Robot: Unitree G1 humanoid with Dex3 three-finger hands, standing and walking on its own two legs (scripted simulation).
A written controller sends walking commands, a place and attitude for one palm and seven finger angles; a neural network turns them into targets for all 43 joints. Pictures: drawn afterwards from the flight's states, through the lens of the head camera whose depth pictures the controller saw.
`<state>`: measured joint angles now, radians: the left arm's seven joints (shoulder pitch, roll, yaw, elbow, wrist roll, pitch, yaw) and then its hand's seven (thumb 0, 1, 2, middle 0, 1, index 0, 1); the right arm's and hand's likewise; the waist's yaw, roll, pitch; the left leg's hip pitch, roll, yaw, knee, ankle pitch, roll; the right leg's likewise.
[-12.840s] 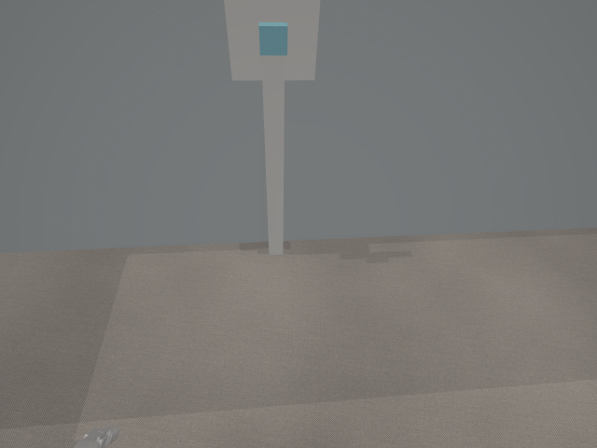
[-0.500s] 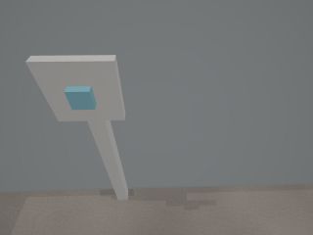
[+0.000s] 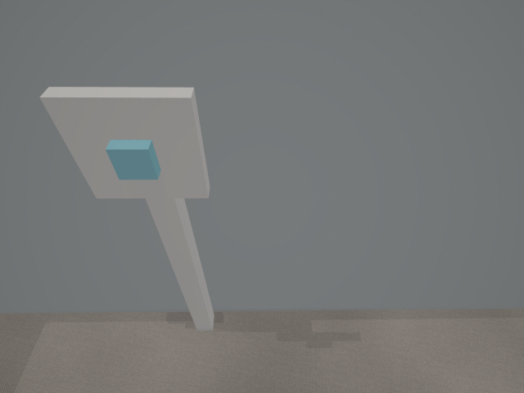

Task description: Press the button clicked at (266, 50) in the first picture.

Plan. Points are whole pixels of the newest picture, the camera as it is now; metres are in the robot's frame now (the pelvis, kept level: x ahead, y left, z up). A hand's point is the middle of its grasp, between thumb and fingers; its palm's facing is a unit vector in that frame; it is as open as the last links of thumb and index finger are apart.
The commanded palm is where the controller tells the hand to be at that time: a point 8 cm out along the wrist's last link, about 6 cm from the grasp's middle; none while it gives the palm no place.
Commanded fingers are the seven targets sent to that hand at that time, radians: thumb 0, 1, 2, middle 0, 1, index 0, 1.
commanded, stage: come to a stop and stand still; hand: left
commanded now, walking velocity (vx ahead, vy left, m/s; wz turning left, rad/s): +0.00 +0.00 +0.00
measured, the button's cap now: (135, 158) +0.44 +0.24 +0.13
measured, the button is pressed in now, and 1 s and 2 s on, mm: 0 0 0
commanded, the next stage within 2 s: look again from close up in 0.76 s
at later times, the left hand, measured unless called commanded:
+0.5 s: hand out of the picture +0.06 +0.29 -0.17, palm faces +0.00 -0.96 -0.29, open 7.4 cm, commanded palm none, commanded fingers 0.00 0.90 0.90 -0.20 -0.30 -0.20 -0.30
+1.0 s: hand out of the picture -0.01 +0.29 -0.17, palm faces -0.02 -0.96 -0.27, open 7.4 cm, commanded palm none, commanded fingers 0.00 0.90 0.90 -0.20 -0.30 -0.20 -0.30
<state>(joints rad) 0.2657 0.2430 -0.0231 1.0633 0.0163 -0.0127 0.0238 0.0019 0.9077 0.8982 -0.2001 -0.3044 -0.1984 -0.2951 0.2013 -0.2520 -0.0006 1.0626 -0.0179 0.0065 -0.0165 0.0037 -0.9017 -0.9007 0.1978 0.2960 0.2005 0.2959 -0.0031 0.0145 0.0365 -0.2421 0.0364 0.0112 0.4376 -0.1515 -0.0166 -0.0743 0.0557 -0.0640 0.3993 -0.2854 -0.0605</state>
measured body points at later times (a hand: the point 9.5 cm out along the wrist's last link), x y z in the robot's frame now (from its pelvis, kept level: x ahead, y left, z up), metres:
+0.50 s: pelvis -0.01 +0.06 +0.00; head +0.00 +0.08 +0.45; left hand +0.06 +0.34 -0.14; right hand +0.08 -0.21 -0.13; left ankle +0.05 +0.13 -0.74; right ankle -0.04 -0.07 -0.74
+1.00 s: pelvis -0.01 +0.06 +0.00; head -0.02 +0.08 +0.45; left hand -0.01 +0.34 -0.15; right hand +0.06 -0.22 -0.13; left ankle +0.05 +0.13 -0.74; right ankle -0.04 -0.07 -0.74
